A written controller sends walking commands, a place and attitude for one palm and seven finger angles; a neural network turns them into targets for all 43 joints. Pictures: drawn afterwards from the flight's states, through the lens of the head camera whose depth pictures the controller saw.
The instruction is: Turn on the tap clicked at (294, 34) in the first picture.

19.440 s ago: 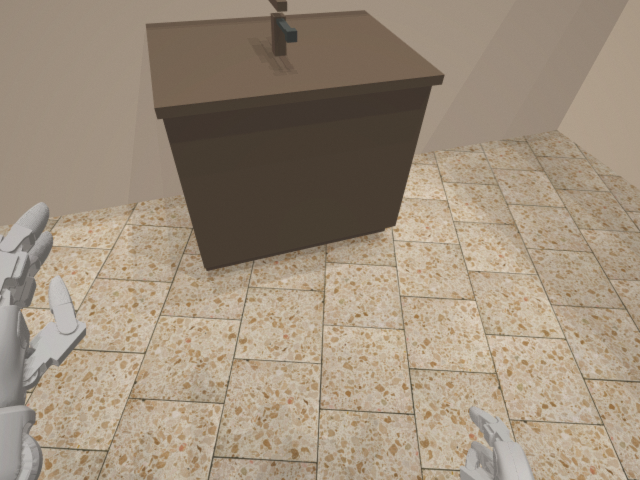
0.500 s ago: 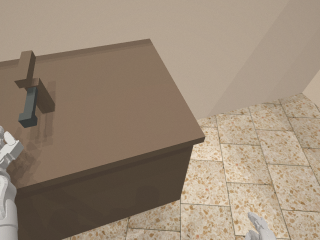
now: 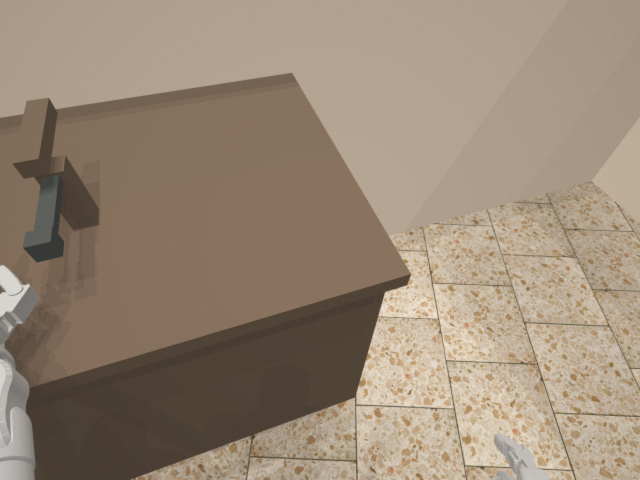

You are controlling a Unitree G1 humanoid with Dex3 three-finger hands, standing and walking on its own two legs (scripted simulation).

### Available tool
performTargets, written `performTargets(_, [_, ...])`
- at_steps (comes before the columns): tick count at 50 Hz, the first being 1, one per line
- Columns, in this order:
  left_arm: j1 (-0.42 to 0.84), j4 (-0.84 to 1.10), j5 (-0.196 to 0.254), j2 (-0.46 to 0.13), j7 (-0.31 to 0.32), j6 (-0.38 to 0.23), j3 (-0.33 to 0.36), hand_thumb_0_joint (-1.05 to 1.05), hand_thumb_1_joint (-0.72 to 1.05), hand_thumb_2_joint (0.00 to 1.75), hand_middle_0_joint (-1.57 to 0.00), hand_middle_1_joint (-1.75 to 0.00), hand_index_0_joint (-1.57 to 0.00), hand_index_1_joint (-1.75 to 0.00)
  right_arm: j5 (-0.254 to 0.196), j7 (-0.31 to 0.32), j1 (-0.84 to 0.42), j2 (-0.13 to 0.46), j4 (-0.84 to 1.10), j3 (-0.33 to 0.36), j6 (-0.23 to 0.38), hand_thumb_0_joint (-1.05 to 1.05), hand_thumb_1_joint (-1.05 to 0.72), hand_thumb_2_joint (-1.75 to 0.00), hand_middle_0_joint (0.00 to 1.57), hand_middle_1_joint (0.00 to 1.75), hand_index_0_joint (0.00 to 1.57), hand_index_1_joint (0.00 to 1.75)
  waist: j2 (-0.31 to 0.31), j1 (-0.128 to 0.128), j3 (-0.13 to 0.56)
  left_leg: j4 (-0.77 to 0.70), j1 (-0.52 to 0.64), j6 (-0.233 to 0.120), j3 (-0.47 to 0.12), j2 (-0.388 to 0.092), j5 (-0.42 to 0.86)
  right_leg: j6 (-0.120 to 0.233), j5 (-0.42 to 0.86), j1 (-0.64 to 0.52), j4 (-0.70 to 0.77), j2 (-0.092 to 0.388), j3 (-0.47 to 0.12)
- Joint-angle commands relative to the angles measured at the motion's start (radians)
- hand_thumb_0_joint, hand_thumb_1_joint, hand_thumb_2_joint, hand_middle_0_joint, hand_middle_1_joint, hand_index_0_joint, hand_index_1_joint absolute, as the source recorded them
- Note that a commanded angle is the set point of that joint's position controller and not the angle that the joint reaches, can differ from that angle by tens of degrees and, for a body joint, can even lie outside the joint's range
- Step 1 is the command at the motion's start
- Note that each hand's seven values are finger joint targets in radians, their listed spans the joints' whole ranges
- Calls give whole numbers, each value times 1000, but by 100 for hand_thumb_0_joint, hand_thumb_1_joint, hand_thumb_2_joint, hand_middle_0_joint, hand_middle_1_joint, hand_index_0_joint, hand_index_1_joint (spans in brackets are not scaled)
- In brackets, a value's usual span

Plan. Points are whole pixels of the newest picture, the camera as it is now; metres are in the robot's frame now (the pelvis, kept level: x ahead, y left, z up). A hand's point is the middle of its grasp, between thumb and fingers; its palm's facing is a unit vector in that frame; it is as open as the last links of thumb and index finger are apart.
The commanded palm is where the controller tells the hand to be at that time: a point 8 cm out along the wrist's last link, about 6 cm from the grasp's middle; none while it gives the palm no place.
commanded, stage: push the lever round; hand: left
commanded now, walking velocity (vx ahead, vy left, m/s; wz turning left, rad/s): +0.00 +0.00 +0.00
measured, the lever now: (44, 244) +0.34 +0.35 +0.11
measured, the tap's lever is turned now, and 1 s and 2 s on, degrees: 0 0 6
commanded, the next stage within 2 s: none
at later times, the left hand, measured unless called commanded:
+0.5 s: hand (46, 292) +0.29 +0.33 +0.10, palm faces +0.60 -0.80 -0.09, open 7.8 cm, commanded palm +0.24 +0.36 +0.10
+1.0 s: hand (68, 291) +0.29 +0.30 +0.09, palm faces +0.63 -0.77 -0.06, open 7.8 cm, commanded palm +0.25 +0.33 +0.10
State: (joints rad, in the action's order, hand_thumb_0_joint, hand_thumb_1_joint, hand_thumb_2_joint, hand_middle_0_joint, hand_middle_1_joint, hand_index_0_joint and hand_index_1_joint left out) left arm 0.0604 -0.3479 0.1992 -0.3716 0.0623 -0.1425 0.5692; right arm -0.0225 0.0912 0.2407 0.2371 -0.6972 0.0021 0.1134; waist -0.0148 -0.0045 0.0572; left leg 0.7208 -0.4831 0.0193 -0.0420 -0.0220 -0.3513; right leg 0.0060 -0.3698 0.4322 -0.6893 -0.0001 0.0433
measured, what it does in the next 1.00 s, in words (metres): stands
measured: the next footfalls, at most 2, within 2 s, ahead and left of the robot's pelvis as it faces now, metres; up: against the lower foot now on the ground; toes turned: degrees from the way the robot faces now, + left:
none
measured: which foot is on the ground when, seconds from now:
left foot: down 0.00-1.00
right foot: down 0.00-1.00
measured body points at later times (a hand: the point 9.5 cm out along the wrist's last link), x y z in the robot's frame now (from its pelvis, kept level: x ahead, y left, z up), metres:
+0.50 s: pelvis +0.00 -0.01 +0.00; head +0.02 -0.01 +0.45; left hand +0.25 +0.37 +0.10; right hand +0.15 -0.26 -0.10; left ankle +0.01 +0.13 -0.72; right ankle -0.01 -0.12 -0.72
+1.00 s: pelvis -0.01 -0.01 +0.00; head +0.01 -0.02 +0.45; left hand +0.25 +0.34 +0.10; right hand +0.14 -0.26 -0.10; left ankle +0.01 +0.13 -0.72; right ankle -0.01 -0.12 -0.72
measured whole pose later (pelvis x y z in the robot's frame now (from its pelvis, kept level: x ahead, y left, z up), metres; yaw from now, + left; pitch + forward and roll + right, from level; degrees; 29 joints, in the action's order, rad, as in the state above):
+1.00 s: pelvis -0.01 -0.01 +0.00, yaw +1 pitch +5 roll -1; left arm 0.08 -0.31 0.18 -0.28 0.19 -0.12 0.46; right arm -0.03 0.09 0.22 0.25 -0.71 0.00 0.10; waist -0.03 0.00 0.06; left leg 0.71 -0.46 0.04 -0.06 -0.03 -0.33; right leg 0.02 -0.37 0.41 -0.70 -0.01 0.06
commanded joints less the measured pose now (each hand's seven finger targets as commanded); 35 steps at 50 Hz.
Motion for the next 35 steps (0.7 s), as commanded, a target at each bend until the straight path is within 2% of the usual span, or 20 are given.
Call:
performTargets(1, [159, 245, 6, -306, -2, -81, 72, 0, 90, 90, -15, -15, -15, -15, -2, 5, -41, 150, 127, 53, 49, 0, -90, -90, 20, 30, 20, 30, -114, 28, 226, -91, 142, -32, 3, 30, 312, 14, 296, -86, 71, -26, 12])
performTargets(3, [167, 214, 13, -286, -19, -58, 52, 0, 90, 90, -15, -15, -15, -15, -11, 13, -48, 154, 120, 49, 45, 0, -90, -90, 20, 30, 20, 30, -109, 15, 178, -97, 130, -35, 3, 30, 276, 13, 270, -66, 84, -25, 12])
performTargets(5, [196, 215, 27, -255, -35, -38, 16, 0, 90, 90, -15, -15, -15, -15, -13, 19, -49, 159, 127, 48, 51, 0, -90, -90, 20, 30, 20, 30, -81, 9, 176, -101, 126, -37, 4, 35, 246, 12, 258, -61, 91, -23, 11])
performTargets(7, [218, 202, 34, -263, -44, -21, 13, 0, 90, 90, -15, -15, -15, -15, -16, 26, -51, 165, 126, 46, 51, 0, -90, -90, 20, 30, 20, 30, -42, 2, 171, -103, 119, -40, 1, 36, 225, 9, 242, -54, 98, -23, 12])
performTargets(8, [248, 202, 26, -278, -37, -21, 24, 0, 90, 90, -15, -15, -15, -15, -17, 30, -52, 163, 118, 44, 50, 0, -90, -90, 20, 30, 20, 30, -53, 2, 158, -101, 122, -40, 1, 36, 223, 11, 242, -50, 101, -22, 10])
performTargets(9, [266, 218, 21, -286, -32, -27, 26, 0, 90, 90, -15, -15, -15, -15, -14, 30, -50, 163, 120, 47, 51, 0, -90, -90, 20, 30, 20, 30, -46, 0, 185, -101, 128, -40, -2, 37, 223, 10, 239, -54, 97, -22, 9])
performTargets(10, [288, 254, 16, -269, -29, -37, 2, 0, 90, 90, -15, -15, -15, -15, -11, 28, -52, 159, 123, 46, 56, 0, -90, -90, 20, 30, 20, 30, -84, 0, 202, -96, 147, -38, -1, 39, 241, 12, 252, -57, 91, -20, 7])
performTargets(11, [264, 251, 10, -272, -20, -41, 8, 0, 90, 90, -15, -15, -15, -15, -9, 26, -50, 158, 125, 48, 58, 0, -90, -90, 20, 30, 20, 30, -68, 7, 215, -95, 151, -37, -4, 37, 248, 12, 253, -61, 87, -23, 9])
performTargets(12, [289, 284, 4, -271, -11, -55, -1, 0, 90, 90, -15, -15, -15, -15, -6, 25, -54, 156, 123, 48, 59, 0, -90, -90, 20, 30, 20, 30, -93, 2, 236, -91, 169, -36, -2, 37, 259, 12, 261, -61, 83, -22, 7])
performTargets(13, [286, 305, -8, -284, 4, -67, 10, 0, 90, 90, -15, -15, -15, -15, -2, 23, -55, 151, 119, 46, 60, 0, -90, -90, 20, 30, 20, 30, -123, 13, 247, -86, 181, -35, -2, 36, 280, 15, 273, -69, 79, -22, 6])
performTargets(15, [256, 297, -11, -271, 15, -79, 8, 0, 90, 90, -15, -15, -15, -15, 2, 16, -50, 148, 119, 48, 60, 0, -90, -90, 20, 30, 20, 30, -119, 14, 261, -80, 180, -31, -4, 36, 308, 16, 299, -81, 69, -22, 6])
performTargets(16, [222, 283, -7, -271, 18, -78, 18, 0, 90, 90, -15, -15, -15, -15, 2, 13, -49, 150, 119, 50, 58, 0, -90, -90, 20, 30, 20, 30, -88, 21, 269, -79, 168, -32, -1, 37, 310, 15, 311, -98, 68, -22, 7])
performTargets(18, [180, 272, -6, -295, 22, -72, 52, 0, 90, 90, -15, -15, -15, -15, -1, 13, -57, 148, 116, 50, 49, 0, -90, -90, 20, 30, 20, 30, -94, 33, 260, -79, 154, -34, 6, 36, 321, 14, 333, -117, 72, -20, 5])
performTargets(20, [131, 257, 6, -271, 17, -52, 44, 0, 90, 90, -15, -15, -15, -15, -5, 9, -61, 145, 132, 51, 44, 0, -90, -90, 20, 30, 20, 30, -70, 42, 253, -88, 136, -33, 12, 37, 323, 13, 348, -137, 75, -17, 6])
performTargets(21, [122, 252, 13, -246, 12, -36, 24, 0, 90, 90, -15, -15, -15, -15, -9, 9, -68, 144, 140, 48, 42, 0, -90, -90, 20, 30, 20, 30, -61, 41, 232, -91, 124, -35, 16, 39, 306, 10, 342, -132, 81, -17, 8])
performTargets(22, [143, 242, 16, -262, 13, -24, 33, 0, 90, 90, -15, -15, -15, -15, -12, 11, -70, 147, 138, 47, 38, 0, -90, -90, 20, 30, 20, 30, -47, 33, 209, -94, 113, -37, 18, 38, 287, 8, 328, -122, 90, -17, 6])
performTargets(23, [161, 232, 10, -266, 18, -16, 38, 0, 90, 90, -15, -15, -15, -15, -14, 15, -75, 145, 131, 43, 33, 0, -90, -90, 20, 30, 20, 30, -74, 33, 175, -98, 107, -37, 19, 39, 269, 10, 311, -113, 99, -15, 4])
performTargets(25, [198, 247, 13, -244, 22, -12, 10, 0, 90, 90, -15, -15, -15, -15, -14, 16, -76, 146, 139, 43, 36, 0, -90, -90, 20, 30, 20, 30, -57, 20, 172, -101, 106, -40, 21, 41, 239, 7, 284, -100, 104, -16, 0])
performTargets(30, [237, 286, -11, -235, 44, -58, -14, 0, 90, 90, -15, -15, -15, -15, -5, 12, -67, 146, 128, 47, 43, 0, -90, -90, 20, 30, 20, 30, -65, 6, 209, -88, 134, -42, 19, 39, 244, 8, 285, -91, 94, -20, -4])
performTargets(35, [236, 263, -5, -236, 40, -79, -10, 0, 90, 90, -15, -15, -15, -15, -5, 12, -71, 144, 118, 49, 42, 0, -90, -90, 20, 30, 20, 30, -56, 8, 218, -87, 121, -43, 24, 42, 220, 6, 278, -103, 98, -16, -12])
